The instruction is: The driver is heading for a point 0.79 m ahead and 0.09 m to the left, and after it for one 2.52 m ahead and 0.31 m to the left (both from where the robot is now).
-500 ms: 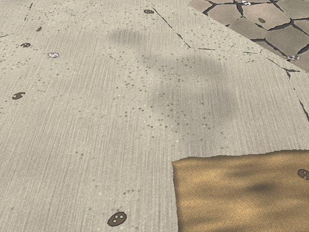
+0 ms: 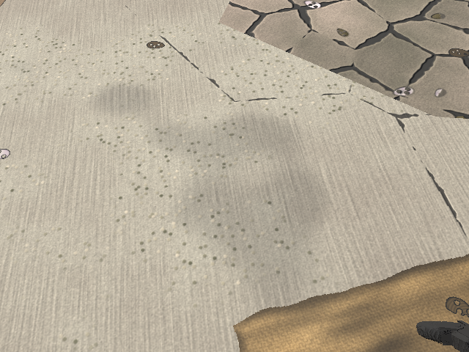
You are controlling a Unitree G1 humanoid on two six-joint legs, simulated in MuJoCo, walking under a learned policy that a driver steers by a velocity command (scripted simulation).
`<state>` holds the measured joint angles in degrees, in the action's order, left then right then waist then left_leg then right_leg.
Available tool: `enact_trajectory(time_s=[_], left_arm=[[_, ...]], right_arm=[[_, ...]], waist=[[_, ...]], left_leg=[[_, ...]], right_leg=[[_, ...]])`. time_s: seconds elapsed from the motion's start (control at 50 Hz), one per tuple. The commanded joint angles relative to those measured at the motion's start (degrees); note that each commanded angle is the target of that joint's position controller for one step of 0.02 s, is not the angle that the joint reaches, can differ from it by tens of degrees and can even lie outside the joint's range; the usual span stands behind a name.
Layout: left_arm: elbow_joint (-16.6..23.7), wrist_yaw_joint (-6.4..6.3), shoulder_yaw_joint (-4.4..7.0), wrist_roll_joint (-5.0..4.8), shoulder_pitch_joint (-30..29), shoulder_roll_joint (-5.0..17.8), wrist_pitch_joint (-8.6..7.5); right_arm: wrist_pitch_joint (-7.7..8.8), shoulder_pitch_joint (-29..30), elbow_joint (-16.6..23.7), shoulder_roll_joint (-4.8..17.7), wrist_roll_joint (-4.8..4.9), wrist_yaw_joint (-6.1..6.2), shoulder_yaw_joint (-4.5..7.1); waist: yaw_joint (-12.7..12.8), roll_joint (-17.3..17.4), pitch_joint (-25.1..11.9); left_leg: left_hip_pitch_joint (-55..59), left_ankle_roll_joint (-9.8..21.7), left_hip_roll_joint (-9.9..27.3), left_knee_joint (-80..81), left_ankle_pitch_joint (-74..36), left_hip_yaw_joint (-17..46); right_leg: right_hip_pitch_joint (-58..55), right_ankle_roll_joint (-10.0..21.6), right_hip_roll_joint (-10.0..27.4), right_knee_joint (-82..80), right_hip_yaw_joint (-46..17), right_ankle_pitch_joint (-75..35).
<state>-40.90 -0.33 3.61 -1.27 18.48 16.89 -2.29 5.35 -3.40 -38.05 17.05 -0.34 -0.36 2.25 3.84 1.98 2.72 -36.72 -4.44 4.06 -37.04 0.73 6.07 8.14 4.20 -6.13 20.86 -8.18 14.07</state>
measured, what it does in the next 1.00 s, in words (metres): walks ahead: left foot, then right foot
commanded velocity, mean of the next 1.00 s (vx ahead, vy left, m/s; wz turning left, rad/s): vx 0.50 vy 0.00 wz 0.05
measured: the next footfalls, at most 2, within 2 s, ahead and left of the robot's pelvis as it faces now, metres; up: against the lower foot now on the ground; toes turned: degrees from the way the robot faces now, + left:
left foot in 0.12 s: +0.26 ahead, +0.14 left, +0.00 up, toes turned -9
right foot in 0.62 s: +0.48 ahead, -0.14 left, +0.00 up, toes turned -4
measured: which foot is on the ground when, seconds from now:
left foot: up 0.00-0.10, down 0.12-0.64, up 0.66-1.00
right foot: down 0.00-0.14, up 0.16-0.60, down 0.62-1.00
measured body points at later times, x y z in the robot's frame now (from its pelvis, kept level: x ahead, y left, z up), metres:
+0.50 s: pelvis +0.27 +0.03 +0.00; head +0.31 +0.03 +0.45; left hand +0.53 +0.22 -0.08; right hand +0.22 -0.24 -0.12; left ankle +0.22 +0.15 -0.75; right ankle +0.40 -0.15 -0.70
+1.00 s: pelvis +0.52 -0.02 +0.00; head +0.55 -0.01 +0.44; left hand +0.52 +0.27 -0.13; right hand +0.74 -0.26 -0.09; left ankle +0.67 +0.14 -0.70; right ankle +0.44 -0.14 -0.75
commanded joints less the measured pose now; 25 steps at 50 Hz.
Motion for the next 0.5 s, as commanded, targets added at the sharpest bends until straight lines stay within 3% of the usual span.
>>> enact_trajectory(time_s=[0.02,0.08,0.1,0.12,0.14,0.16,0.18,0.2,0.22,0.24,0.28,0.36,0.4,0.46,0.5], left_arm=[[2.44,-0.7,2.81,-0.46,1.66,9.78,-0.18],[2.42,-0.91,2.92,-0.26,0.79,9.39,0.16],[2.55,-0.86,2.65,-0.03,-0.14,8.46,0.28],[2.66,-0.65,1.81,0.36,0.29,6.0,0.15],[3.3,-0.49,0.43,1.47,2.14,2.51,0.05],[3.95,-0.35,-0.46,-0.72,11.38,-0.4,-0.57],[2.21,-0.62,0.45,-1.36,9.86,5.78,-0.64],[3.16,-0.6,1.27,-0.92,2.43,8.68,-0.56],[4.17,-0.77,1.19,0.06,-2.18,8.16,-0.5],[5.12,-0.61,1.14,0.65,-4.05,7.24,-0.84],[4.93,0.05,0.94,0.42,-3.34,5.46,-1.04],[6.24,0.5,-0.31,1.1,-7.4,2.35,-1.17],[6.82,0.86,-0.84,1.05,-10.72,1.41,-1.58],[8.04,1.38,-1.09,0.86,-16.47,1.06,-2.39],[8.82,1.84,-0.88,0.5,-19.22,1.63,-2.87]], right_arm=[[1.36,5.38,4.8,4.72,0.8,-0.62,1.19],[2.08,2.43,4.26,7.03,1.0,-0.91,2.39],[2.33,-1.77,3.02,7.53,0.89,-0.8,2.89],[2.66,-7.31,1.82,8.9,0.13,-0.52,3.66],[2.65,-14.96,1.27,11.49,-0.74,-0.14,4.2],[1.9,-19.24,-1.82,16.2,-0.94,-0.8,5.54],[1.82,-18.31,-1.16,10.43,0.67,-1.24,4.42],[1.61,-15.58,-0.81,7.08,0.81,-1.06,3.45],[1.25,-12.86,-0.52,6.05,0.08,-1.08,2.84],[1.13,-11.57,-1.03,5.44,-0.23,-1.03,2.55],[1.36,-11.26,-1.79,3.79,-0.29,-0.75,1.96],[1.34,-13.27,-3.87,6.8,0.83,-0.44,2.6],[0.88,-13.97,-4.7,7.9,1.0,-0.24,2.78],[0.07,-16.82,-6.4,8.53,1.68,-0.12,2.68],[-0.52,-19.13,-7.51,9.03,1.91,-0.02,2.75]], waist=[[0.47,-7.6,-3.07],[-1.9,-9.51,-3.09],[-4.22,-9.77,-4.21],[-6.65,-8.59,-8.31],[-8.96,-1.54,-16.45],[-4.78,18.63,-20.6],[-6.74,10.85,-16.12],[-8.25,5.27,-8.83],[-7.68,0.78,-5.13],[-6.71,1.65,-2.68],[-4.92,4.22,-2.7],[-5.4,2.87,-1.87],[-6.47,2.3,-1.6],[-8.25,2.08,-0.54],[-8.9,2.32,-0.22]], left_leg=[[9.62,0.33,-4.12,6.68,-4.38,-2.23],[12.74,3.0,-3.78,8.98,1.6,-0.91],[17.33,4.39,-3.79,10.81,1.47,-2.19],[26.46,6.49,-1.85,11.44,1.58,-1.58],[40.2,9.87,7.52,10.96,5.58,8.43],[55.32,20.26,18.59,17.57,19.31,36.92],[52.77,19.42,18.52,21.27,34.38,41.69],[46.11,17.03,15.92,21.8,32.26,32.24],[39.53,15.39,12.89,22.34,24.57,24.46],[35.28,16.12,11.54,23.02,17.77,20.42],[31.84,15.62,8.29,24.85,9.52,13.6],[30.94,17.79,8.85,27.87,0.76,8.2],[30.91,17.1,7.97,28.6,-0.95,4.94],[29.37,15.98,6.22,27.8,-3.19,2.52],[30.3,15.66,7.03,26.49,-3.54,3.47]], right_leg=[[3.82,7.51,11.94,-3.39,-10.49,-9.72],[-0.11,5.92,14.2,1.54,-15.73,-9.12],[-0.24,4.99,13.53,4.41,-15.13,-11.07],[0.95,3.3,10.67,11.87,-12.57,-13.74],[7.05,1.33,6.86,27.58,-7.86,-3.69],[27.66,-2.52,-0.93,45.81,-1.66,19.47],[34.65,-2.95,3.22,52.27,-3.94,17.82],[35.93,-2.83,5.06,53.25,-2.98,12.47],[34.12,-2.73,6.78,51.55,-0.87,9.06],[33.68,-2.81,8.09,48.72,-0.84,6.41],[29.53,-2.87,10.14,43.77,0.68,4.12],[30.74,-4.39,11.57,32.6,3.98,0.32],[29.59,-4.68,11.57,25.36,5.02,-5.84],[24.66,-5.3,9.52,15.64,6.61,-12.94],[22.54,-5.36,8.2,12.19,6.77,-14.5]])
